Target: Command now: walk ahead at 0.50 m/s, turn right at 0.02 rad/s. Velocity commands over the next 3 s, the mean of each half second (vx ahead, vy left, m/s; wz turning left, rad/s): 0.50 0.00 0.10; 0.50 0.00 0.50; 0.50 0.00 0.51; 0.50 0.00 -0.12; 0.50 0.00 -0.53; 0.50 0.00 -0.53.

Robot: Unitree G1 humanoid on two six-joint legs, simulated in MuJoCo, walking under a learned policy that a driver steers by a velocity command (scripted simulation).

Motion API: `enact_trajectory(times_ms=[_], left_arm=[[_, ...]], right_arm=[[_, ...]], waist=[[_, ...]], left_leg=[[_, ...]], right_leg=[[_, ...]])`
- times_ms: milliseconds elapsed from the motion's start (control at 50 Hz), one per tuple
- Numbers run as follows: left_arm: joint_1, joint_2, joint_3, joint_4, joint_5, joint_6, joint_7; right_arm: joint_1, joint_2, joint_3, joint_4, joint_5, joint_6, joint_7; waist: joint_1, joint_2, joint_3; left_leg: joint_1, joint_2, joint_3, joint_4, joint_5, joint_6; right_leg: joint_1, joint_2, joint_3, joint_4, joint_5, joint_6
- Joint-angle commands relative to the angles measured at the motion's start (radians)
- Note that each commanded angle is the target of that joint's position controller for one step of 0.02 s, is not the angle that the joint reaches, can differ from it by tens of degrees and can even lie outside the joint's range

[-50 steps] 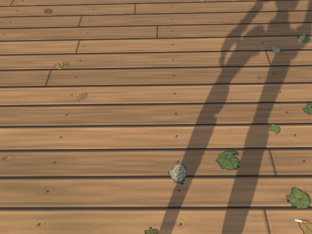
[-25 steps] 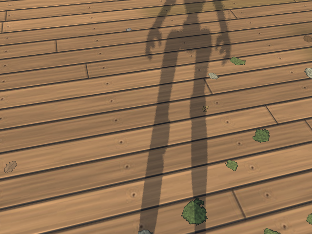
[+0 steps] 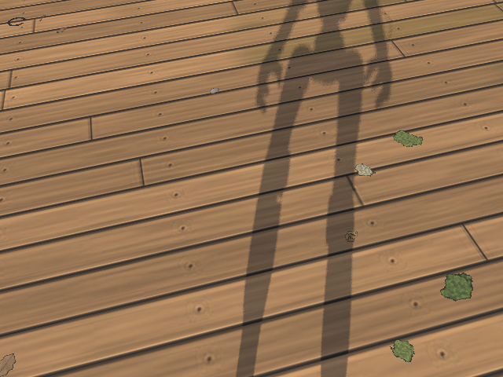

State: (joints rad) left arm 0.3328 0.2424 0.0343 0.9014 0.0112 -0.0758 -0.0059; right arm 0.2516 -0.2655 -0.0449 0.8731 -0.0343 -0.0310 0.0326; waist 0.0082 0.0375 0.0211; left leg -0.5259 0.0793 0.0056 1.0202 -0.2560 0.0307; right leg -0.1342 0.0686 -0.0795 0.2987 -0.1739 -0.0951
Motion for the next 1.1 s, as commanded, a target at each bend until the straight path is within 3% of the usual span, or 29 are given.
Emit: enact_trajectory(times_ms=[20,120,220,260,280,300,320,340,360,380,400,420,460,520,580,720,760,800,820,840,860,880,900,920,940,980,1020,1100], left_arm=[[0.027,0.113,0.025,-0.02,-0.007,-0.021,0.002],[0.105,0.116,0.023,0.032,-0.004,-0.02,0.0],[0.16,0.13,0.024,0.082,0.008,-0.012,0.013],[0.136,0.143,0.027,0.09,0.012,-0.01,0.019],[0.115,0.156,0.03,0.092,0.014,-0.008,0.02],[0.1,0.153,0.03,0.093,0.013,-0.003,0.021],[0.1,0.132,0.021,0.074,0.008,-0.005,0.022],[0.204,0.036,0.002,0.048,-0.024,-0.008,0.008],[0.152,0.111,0.023,0.052,0.011,-0.011,0.007],[0.058,0.119,0.029,0.02,0.014,-0.015,0.003],[0.007,0.107,0.024,0.006,0.013,-0.024,-0.001],[-0.007,0.089,0.023,0.003,0.017,-0.02,-0.003],[0.009,0.067,0.017,-0.001,0.035,0.008,-0.006],[-0.064,0.061,0.015,-0.04,0.035,0.029,-0.011],[-0.216,0.064,0.013,-0.096,0.028,0.032,-0.011],[-0.412,0.071,0.002,-0.184,0.011,0.02,-0.014],[-0.387,0.092,0.007,-0.192,0.008,0.01,-0.012],[-0.253,0.123,0.02,-0.161,0.008,-0.003,-0.002],[-0.123,0.157,0.034,-0.126,0.017,-0.018,0.009],[0.043,0.237,0.053,-0.118,0.042,-0.028,0.027],[0.039,0.323,0.073,-0.121,0.048,-0.011,0.028],[-0.025,0.235,0.062,-0.131,0.037,0.004,0.024],[-0.089,0.142,0.039,-0.149,0.028,0.005,0.02],[-0.12,0.105,0.029,-0.146,0.027,0.002,0.017],[-0.117,0.092,0.024,-0.137,0.026,-0.003,0.02],[-0.086,0.091,0.024,-0.113,0.016,-0.02,0.019],[-0.054,0.098,0.029,-0.096,0.006,-0.035,0.014],[-0.012,0.102,0.034,-0.071,0.007,-0.036,0.012]], right_arm=[[-0.023,-0.042,-0.008,-0.053,-0.004,0.005,0.007],[-0.202,-0.021,0.009,-0.105,0.006,-0.001,0.008],[-0.293,-0.04,0.01,-0.142,0.008,-0.01,0.001],[-0.243,-0.052,0.003,-0.131,0.007,-0.018,-0.006],[-0.152,-0.065,-0.005,-0.101,0.006,-0.023,-0.013],[0.006,-0.081,-0.017,-0.043,0.0,-0.031,-0.021],[0.187,-0.139,-0.038,0.006,-0.019,-0.038,-0.031],[0.283,-0.265,-0.073,0.023,-0.026,-0.033,-0.036],[0.207,-0.221,-0.066,0.022,0.021,-0.02,-0.023],[0.09,-0.18,-0.056,0.003,0.033,-0.017,-0.021],[0.031,-0.118,-0.041,-0.007,0.028,-0.018,-0.017],[0.011,-0.093,-0.034,-0.002,0.027,-0.023,-0.018],[0.011,-0.075,-0.028,0.015,0.032,-0.034,-0.022],[0.062,-0.116,-0.041,0.031,0.036,-0.044,-0.025],[0.121,-0.115,-0.044,0.04,0.034,-0.04,-0.025],[0.218,-0.131,-0.054,0.042,0.02,-0.029,-0.034],[0.192,-0.148,-0.061,0.027,0.015,-0.026,-0.042],[0.139,-0.171,-0.069,0.006,0.015,-0.028,-0.043],[0.129,-0.159,-0.067,0.001,0.021,-0.034,-0.037],[0.127,-0.094,-0.05,-0.036,0.033,-0.043,-0.031],[0.233,-0.023,-0.038,-0.069,0.061,-0.04,-0.031],[0.236,-0.103,-0.047,-0.032,0.03,-0.021,-0.04],[0.176,-0.11,-0.05,-0.028,0.019,-0.016,-0.032],[0.133,-0.088,-0.047,-0.036,0.017,-0.014,-0.022],[0.109,-0.081,-0.048,-0.042,0.007,-0.006,-0.014],[0.097,-0.068,-0.045,-0.052,-0.002,0.017,0.003],[0.046,-0.058,-0.041,-0.076,0.001,0.03,0.013],[-0.091,-0.048,-0.03,-0.13,-0.001,0.035,0.032]], waist=[[-0.015,-0.089,0.041],[0.027,-0.09,0.067],[0.042,-0.095,0.086],[0.007,-0.103,0.06],[-0.035,-0.112,0.01],[-0.101,-0.086,-0.073],[-0.164,-0.041,-0.18],[-0.131,0.207,-0.307],[-0.109,0.113,-0.29],[-0.063,0.059,-0.121],[-0.045,-0.003,-0.045],[-0.017,-0.008,0.003],[0.024,0.015,0.004],[0.023,0.012,0.016],[-0.02,0.014,0.055],[-0.092,0.034,0.033],[-0.066,0.044,0.023],[0.001,0.043,-0.018],[0.061,-0.017,-0.089],[0.12,-0.141,-0.245],[0.053,-0.38,-0.313],[0.021,-0.233,-0.216],[0.015,-0.11,-0.101],[0.005,-0.079,-0.044],[-0.001,-0.114,-0.025],[-0.014,-0.158,-0.022],[-0.017,-0.141,-0.022],[-0.003,-0.125,0.017]], left_leg=[[-0.125,0.038,0.002,-0.068,0.105,-0.026],[-0.108,0.014,0.046,-0.304,0.244,-0.027],[-0.092,-0.02,0.062,-0.424,0.195,0.024],[0.011,-0.058,0.081,-0.465,0.119,0.058],[0.119,-0.094,0.099,-0.486,0.086,0.08],[0.308,-0.125,0.116,-0.545,0.118,0.108],[0.572,-0.002,-0.026,-0.546,0.079,0.158],[0.866,0.292,-0.544,-0.627,-0.003,0.314],[0.832,0.289,-0.723,-0.743,-0.007,0.321],[0.684,0.255,-0.554,-0.748,-0.045,0.293],[0.551,0.213,-0.457,-0.783,0.029,0.269],[0.459,0.164,-0.379,-0.807,0.103,0.239],[0.354,0.103,-0.286,-0.835,0.205,0.216],[0.313,0.075,-0.25,-0.864,0.228,0.238],[0.327,0.057,-0.255,-0.885,0.199,0.225],[0.463,0.057,-0.294,-0.771,0.367,0.19],[0.47,0.07,-0.326,-0.721,0.409,0.165],[0.42,0.053,-0.339,-0.611,0.48,0.132],[0.369,-0.012,-0.296,-0.436,0.478,0.108],[0.252,-0.086,-0.209,-0.156,0.272,0.082],[-0.046,-0.227,-0.099,0.066,-0.306,0.059],[-0.127,-0.132,-0.108,0.182,-0.27,0.069],[-0.125,-0.093,-0.109,0.188,-0.168,0.067],[-0.1,-0.061,-0.1,0.157,-0.102,0.055],[-0.081,-0.039,-0.089,0.129,-0.076,0.044],[-0.061,-0.029,-0.07,0.124,-0.043,0.025],[-0.104,-0.021,-0.061,0.119,-0.002,0.015],[-0.191,-0.003,-0.034,0.007,0.117,-0.006]], right_leg=[[0.034,-0.264,0.209,-0.199,0.191,-0.127],[0.08,-0.241,0.139,-0.191,0.305,-0.106],[0.22,-0.288,0.134,-0.131,0.439,-0.097],[0.247,-0.293,0.114,-0.042,0.644,-0.078],[0.255,-0.284,0.086,0.062,0.78,-0.063],[0.218,-0.248,0.039,0.246,0.812,-0.042],[0.035,-0.211,0.005,0.502,0.58,-0.019],[-0.34,-0.026,-0.041,0.913,-0.017,0.038],[-0.473,-0.015,0.104,1.009,-0.315,0.024],[-0.535,-0.084,0.123,1.011,-0.227,0.017],[-0.513,-0.121,0.12,0.947,-0.151,0.02],[-0.47,-0.147,0.119,0.88,-0.123,0.029],[-0.373,-0.161,0.11,0.8,-0.106,0.062],[-0.401,-0.162,0.086,0.702,-0.056,0.107],[-0.469,-0.165,0.079,0.538,0.062,0.14],[-0.449,-0.11,0.088,0.32,0.141,0.142],[-0.37,-0.099,0.104,0.259,0.09,0.124],[-0.161,-0.065,0.093,0.189,0.019,0.096],[0.024,-0.088,0.112,0.126,0.022,0.068],[0.252,-0.314,0.332,0.089,-0.173,0.015],[0.422,-0.524,0.759,-0.04,-0.285,-0.081],[0.321,-0.508,0.78,-0.046,-0.382,-0.093],[0.2,-0.456,0.623,-0.054,-0.334,-0.073],[0.114,-0.406,0.478,-0.074,-0.177,-0.055],[0.073,-0.369,0.375,-0.087,-0.067,-0.037],[0.043,-0.332,0.256,-0.099,0.102,-0.026],[0.059,-0.336,0.187,-0.113,0.212,-0.038],[0.079,-0.327,0.064,-0.146,0.268,-0.05]])
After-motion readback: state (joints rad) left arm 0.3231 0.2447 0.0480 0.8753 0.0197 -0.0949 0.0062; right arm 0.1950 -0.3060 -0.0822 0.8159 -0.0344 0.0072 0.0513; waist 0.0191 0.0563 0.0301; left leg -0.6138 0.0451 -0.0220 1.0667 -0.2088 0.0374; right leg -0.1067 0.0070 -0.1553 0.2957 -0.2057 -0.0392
